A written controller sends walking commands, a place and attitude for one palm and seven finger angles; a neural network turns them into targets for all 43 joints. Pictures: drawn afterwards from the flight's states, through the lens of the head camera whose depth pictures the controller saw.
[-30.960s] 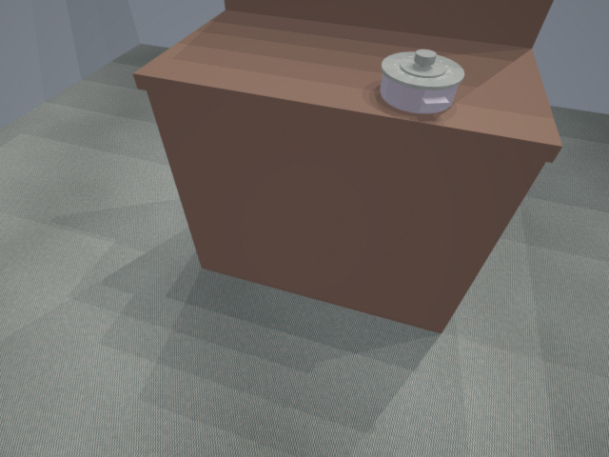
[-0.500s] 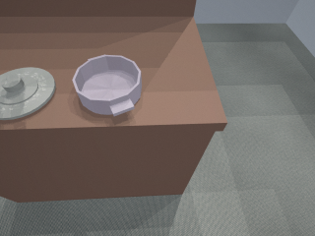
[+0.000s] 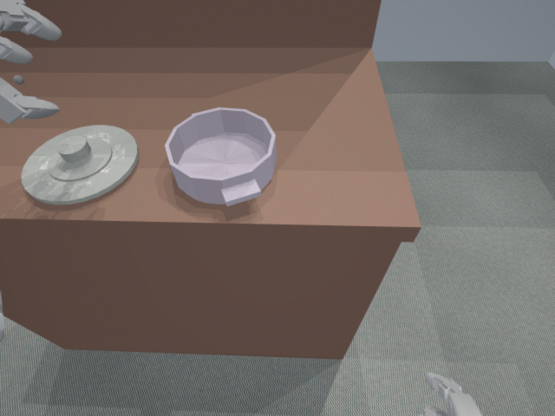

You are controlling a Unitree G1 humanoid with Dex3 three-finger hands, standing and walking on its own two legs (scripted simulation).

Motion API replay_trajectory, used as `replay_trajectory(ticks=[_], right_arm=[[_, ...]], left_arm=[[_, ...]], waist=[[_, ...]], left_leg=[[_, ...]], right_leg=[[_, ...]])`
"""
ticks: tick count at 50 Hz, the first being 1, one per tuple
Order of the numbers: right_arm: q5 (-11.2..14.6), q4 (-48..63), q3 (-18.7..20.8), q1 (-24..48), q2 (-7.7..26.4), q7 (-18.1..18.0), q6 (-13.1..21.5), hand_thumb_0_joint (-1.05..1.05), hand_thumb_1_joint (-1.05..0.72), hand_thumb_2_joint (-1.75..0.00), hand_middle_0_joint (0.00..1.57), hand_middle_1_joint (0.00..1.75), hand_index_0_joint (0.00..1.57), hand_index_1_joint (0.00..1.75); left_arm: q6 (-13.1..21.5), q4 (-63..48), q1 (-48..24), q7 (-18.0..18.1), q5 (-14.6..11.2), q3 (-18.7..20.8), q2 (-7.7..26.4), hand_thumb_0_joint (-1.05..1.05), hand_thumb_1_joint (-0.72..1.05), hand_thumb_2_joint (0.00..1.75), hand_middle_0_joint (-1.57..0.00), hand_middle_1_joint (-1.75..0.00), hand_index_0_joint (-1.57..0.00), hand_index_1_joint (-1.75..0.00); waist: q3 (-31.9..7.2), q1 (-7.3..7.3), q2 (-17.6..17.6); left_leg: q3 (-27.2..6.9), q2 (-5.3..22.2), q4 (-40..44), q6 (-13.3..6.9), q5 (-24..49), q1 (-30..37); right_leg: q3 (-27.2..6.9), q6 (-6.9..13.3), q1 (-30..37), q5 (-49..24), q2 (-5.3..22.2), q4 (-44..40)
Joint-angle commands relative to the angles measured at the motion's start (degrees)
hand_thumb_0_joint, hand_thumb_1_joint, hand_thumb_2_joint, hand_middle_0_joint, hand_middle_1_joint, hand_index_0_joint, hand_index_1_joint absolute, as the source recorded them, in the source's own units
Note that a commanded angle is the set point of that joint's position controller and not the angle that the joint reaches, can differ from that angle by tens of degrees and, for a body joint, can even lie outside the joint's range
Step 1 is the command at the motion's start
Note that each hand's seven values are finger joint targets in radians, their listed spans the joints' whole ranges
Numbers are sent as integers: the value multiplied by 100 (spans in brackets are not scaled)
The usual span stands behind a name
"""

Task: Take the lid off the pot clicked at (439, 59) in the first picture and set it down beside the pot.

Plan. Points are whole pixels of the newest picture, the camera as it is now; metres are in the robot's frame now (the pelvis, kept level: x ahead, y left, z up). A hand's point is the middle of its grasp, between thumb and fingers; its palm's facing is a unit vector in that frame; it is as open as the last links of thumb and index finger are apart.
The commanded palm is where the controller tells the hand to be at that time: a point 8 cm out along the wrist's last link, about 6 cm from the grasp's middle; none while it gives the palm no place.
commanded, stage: draw the hand back to the body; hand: left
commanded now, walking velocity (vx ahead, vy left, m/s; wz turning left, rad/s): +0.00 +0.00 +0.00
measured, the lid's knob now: (74, 148) +0.48 +0.35 +0.11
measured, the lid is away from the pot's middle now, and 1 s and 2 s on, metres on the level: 0.24 0.24 0.24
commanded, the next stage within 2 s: step back with the hand held close in 1.70 s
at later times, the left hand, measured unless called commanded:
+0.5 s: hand (9, 79) +0.36 +0.26 +0.31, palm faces +0.50 -0.84 -0.20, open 9.7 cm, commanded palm +0.30 +0.30 +0.31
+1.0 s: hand out of the picture +0.27 +0.23 +0.30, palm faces +0.51 -0.83 -0.20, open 7.6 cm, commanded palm +0.22 +0.26 +0.30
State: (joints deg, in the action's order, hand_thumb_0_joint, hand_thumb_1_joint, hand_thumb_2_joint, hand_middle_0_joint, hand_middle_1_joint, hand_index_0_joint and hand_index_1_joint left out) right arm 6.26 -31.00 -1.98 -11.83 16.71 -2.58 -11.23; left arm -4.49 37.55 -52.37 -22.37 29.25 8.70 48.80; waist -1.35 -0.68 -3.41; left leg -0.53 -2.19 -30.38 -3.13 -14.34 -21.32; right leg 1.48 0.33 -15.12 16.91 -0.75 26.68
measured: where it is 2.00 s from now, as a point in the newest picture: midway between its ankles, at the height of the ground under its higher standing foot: outside the picture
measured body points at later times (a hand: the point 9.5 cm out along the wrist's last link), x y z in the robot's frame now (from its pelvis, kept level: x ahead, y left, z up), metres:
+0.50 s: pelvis +0.01 -0.02 +0.01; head +0.00 -0.03 +0.46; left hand +0.32 +0.30 +0.32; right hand +0.14 -0.28 -0.10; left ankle +0.01 +0.08 -0.74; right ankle -0.04 -0.12 -0.74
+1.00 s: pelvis +0.00 -0.04 +0.01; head -0.02 -0.06 +0.46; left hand +0.24 +0.27 +0.31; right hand +0.19 -0.27 -0.08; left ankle +0.01 +0.08 -0.74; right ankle -0.04 -0.12 -0.74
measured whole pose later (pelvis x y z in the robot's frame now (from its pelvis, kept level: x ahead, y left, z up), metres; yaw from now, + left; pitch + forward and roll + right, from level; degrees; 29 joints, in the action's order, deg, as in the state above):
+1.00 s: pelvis +0.00 -0.04 +0.01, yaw -2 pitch -4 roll +0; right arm 1.4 -39.2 -2.8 -7.7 13.9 -3.7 2.5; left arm 4.6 -11.3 -8.4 4.0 -6.8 26.2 26.0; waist 0.5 3.3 -2.9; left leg -0.1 0.9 -22.3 0.2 -11.7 -6.8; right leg 0.5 3.3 -1.6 13.9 -3.8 19.3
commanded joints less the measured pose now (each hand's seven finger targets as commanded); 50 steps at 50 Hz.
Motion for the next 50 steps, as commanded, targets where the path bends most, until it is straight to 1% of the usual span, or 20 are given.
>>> replay_trajectory(ticks=[1, 3, 8, 10, 12, 15, 17, 19, 22, 26, 28, 30, 36, 42, 43, 44, 46, 47, 48, 50], right_arm=[[-82, 768, 183, -56, 780, -150, 532, 0, -90, -90, 20, 30, 20, 30], [-142, 649, 143, 51, 793, -179, 614, 0, -90, -90, 20, 30, 20, 30], [-236, 375, 93, 356, 652, -148, 998, 0, -90, -90, 20, 30, 20, 30], [-278, 343, 113, 359, 658, -135, 1144, 0, -90, -90, 20, 30, 20, 30], [-350, 297, 135, 367, 694, -127, 1192, 0, -90, -90, 20, 30, 20, 30], [-351, 229, 179, 431, 659, -94, 1202, 0, -90, -90, 20, 30, 20, 30], [-326, 199, 208, 476, 676, -83, 1209, 0, -90, -90, 20, 30, 20, 30], [-295, 230, 203, 595, 652, -70, 1285, 0, -90, -90, 20, 30, 20, 30], [-301, 195, 199, 691, 631, -81, 1383, 0, -90, -90, 20, 30, 20, 30], [-349, 101, 203, 710, 617, -142, 1414, 0, -90, -90, 20, 30, 20, 30], [-365, 84, 194, 786, 585, -156, 1416, 0, -90, -90, 20, 30, 20, 30], [-354, 139, 188, 882, 520, -129, 1486, 0, -90, -90, 20, 30, 20, 30], [-402, 80, 183, 997, 489, -144, 1529, 0, -90, -90, 20, 30, 20, 30], [-412, 82, 153, 1140, 380, -153, 1602, 0, -90, -90, 20, 30, 20, 30], [-431, 93, 157, 1143, 389, -155, 1622, 0, -90, -90, 20, 30, 20, 30], [-432, 85, 149, 1207, 361, -167, 1641, 0, -90, -90, 20, 30, 20, 30], [-467, 67, 159, 1189, 359, -179, 1665, 0, -90, -90, 20, 30, 20, 30], [-459, 53, 153, 1219, 350, -183, 1669, 0, -90, -90, 20, 30, 20, 30], [-485, 48, 154, 1210, 338, -192, 1678, 0, -90, -90, 20, 30, 20, 30], [-483, 51, 155, 1244, 304, -189, 1692, 0, -90, -90, 20, 30, 20, 30]], left_arm=[[660, -1807, -1619, 1669, -2438, 1336, 794, 0, -15, 93, -50, -56, -50, -56], [802, -2188, -1453, 2027, -2771, 1829, 1111, 0, -12, 93, -50, -56, -50, -56], [1034, -2997, -1655, 2466, -3107, 1434, 258, 0, 1, 93, -46, -52, -46, -52], [1110, -3373, -1373, 2601, -3148, 1790, 464, 0, 6, 93, -44, -51, -44, -51], [1167, -3519, -542, 2681, -3199, 2358, 798, 0, 11, 92, -43, -50, -43, -50], [1106, -3251, 273, 2648, -3307, 2117, 236, 0, 19, 92, -41, -48, -41, -48], [1097, -3331, 558, 2618, -3367, 2036, 65, 0, 24, 92, -39, -46, -39, -46], [1140, -3952, 317, 2612, -3372, 1828, -85, 0, 30, 92, -37, -45, -37, -45], [1162, -4475, 432, 2659, -3374, 1957, -21, 0, 38, 92, -35, -43, -35, -43], [1145, -4392, 785, 2747, -3399, 2331, 195, 0, 48, 91, -32, -40, -32, -40], [1142, -4363, 1164, 2721, -3441, 2304, 62, 0, 53, 91, -31, -39, -31, -39], [1192, -4887, 1227, 2690, -3462, 2045, -291, 0, 59, 91, -29, -38, -29, -38], [1186, -5131, 1853, 2718, -3551, 2422, -155, 0, 74, 90, -25, -34, -25, -34], [1190, -5564, 2243, 2651, -3606, 2035, -743, 0, 90, 90, -20, -30, -20, -30], [1207, -5715, 2355, 2679, -3613, 2180, -607, 0, 90, 90, -20, -30, -20, -30], [1210, -5814, 2373, 2684, -3619, 2089, -720, 0, 90, 90, -20, -30, -20, -30], [1230, -5942, 2583, 2722, -3630, 2345, -567, 0, 90, 90, -20, -30, -20, -30], [1252, -6088, 2641, 2716, -3628, 2333, -587, 0, 90, 90, -20, -30, -20, -30], [1263, -6107, 2759, 2739, -3652, 2431, -553, 0, 90, 90, -20, -30, -20, -30], [1263, -6225, 2945, 2726, -3656, 2350, -728, 0, 90, 90, -20, -30, -20, -30]], waist=[[-1782, -141, 326], [-1887, -36, 214], [-1264, -88, -1160], [-1499, 9, -1217], [-1771, 162, -831], [-1506, 146, 94], [-1311, 141, 286], [-1364, 123, -94], [-1416, 158, -587], [-1294, 207, 66], [-1183, 237, 23], [-1280, 243, -292], [-982, 312, 213], [-755, 280, -51], [-836, 319, -100], [-780, 316, -130], [-876, 365, 111], [-831, 362, -107], [-834, 381, 72], [-778, 383, 43]], left_leg=[[-397, 510, 415, -12, 1599, 2346], [-204, 414, 463, 17, 1640, 2143], [-249, 478, 754, 180, 1432, 2290], [-299, 491, 778, 199, 1755, 2430], [-220, 486, 700, 187, 2383, 2445], [11, 438, 720, 111, 2357, 2000], [81, 423, 760, 61, 2138, 1917], [103, 388, 776, 39, 2058, 2092], [86, 380, 719, 34, 2340, 2334], [150, 313, 784, 10, 1982, 2075], [207, 286, 782, 2, 1843, 2047], [217, 276, 780, 18, 1946, 2198], [258, 267, 801, -19, 1633, 2044], [286, 249, 801, -27, 1507, 2203], [270, 253, 820, -23, 1467, 2221], [281, 243, 821, -22, 1445, 2222], [259, 244, 820, -34, 1473, 2212], [270, 243, 819, -33, 1475, 2243], [242, 253, 834, -25, 1488, 2205], [253, 249, 839, -19, 1492, 2193]], right_leg=[[13, 273, -97, -1062, -123, -473], [-35, 272, 399, -1403, -79, -510], [-29, 307, 178, -1090, -112, -733], [-23, 327, 398, -1272, -123, -730], [-7, 304, 802, -1750, -120, -681], [7, 222, 1072, -2181, -95, -674], [11, 194, 1075, -2185, -78, -732], [-31, 186, 973, -2093, -61, -771], [-67, 191, 904, -2153, -65, -766], [-63, 160, 1090, -2251, -52, -806], [-90, 135, 1095, -2252, -27, -843], [-94, 142, 1115, -2322, -17, -836], [-121, 84, 1099, -2231, 0, -946], [-148, 75, 922, -2070, 2, -1068], [-158, 81, 966, -2010, 14, -1056], [-175, 78, 946, -2002, 13, -1065], [-178, 66, 1034, -2067, 14, -1042], [-181, 78, 1019, -2061, 21, -1063], [-176, 76, 1060, -2065, 20, -1055], [-172, 77, 1055, -2074, 30, -1059]])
